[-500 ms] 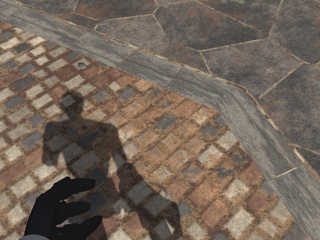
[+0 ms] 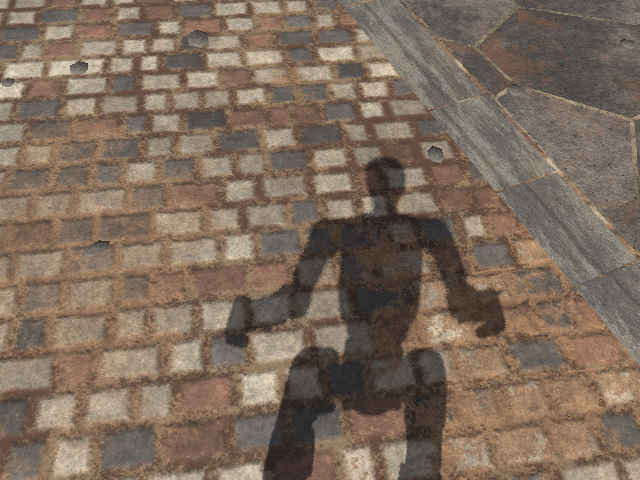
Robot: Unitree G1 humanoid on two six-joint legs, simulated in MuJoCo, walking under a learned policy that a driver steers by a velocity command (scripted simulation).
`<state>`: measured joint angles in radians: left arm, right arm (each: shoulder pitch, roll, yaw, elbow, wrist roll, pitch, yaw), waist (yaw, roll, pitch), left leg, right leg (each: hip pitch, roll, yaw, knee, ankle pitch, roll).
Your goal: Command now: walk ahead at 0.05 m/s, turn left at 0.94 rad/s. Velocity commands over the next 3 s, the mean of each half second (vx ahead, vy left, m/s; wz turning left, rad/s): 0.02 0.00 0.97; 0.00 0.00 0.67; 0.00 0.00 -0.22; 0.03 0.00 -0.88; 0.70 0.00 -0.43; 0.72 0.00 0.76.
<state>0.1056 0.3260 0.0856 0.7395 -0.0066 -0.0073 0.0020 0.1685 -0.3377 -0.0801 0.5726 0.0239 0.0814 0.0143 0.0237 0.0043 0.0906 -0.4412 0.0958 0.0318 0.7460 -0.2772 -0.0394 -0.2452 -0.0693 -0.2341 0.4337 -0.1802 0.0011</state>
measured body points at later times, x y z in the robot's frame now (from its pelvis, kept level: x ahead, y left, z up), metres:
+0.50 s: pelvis +0.04 +0.00 -0.01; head +0.07 +0.01 +0.44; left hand +0.06 +0.33 -0.09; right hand +0.35 -0.18 -0.07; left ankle +0.03 +0.12 -0.73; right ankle +0.13 -0.10 -0.74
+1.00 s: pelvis +0.02 +0.03 +0.00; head +0.02 +0.08 +0.45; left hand -0.12 +0.32 -0.12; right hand +0.33 -0.02 -0.07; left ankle -0.05 +0.10 -0.74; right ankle +0.11 -0.10 -0.67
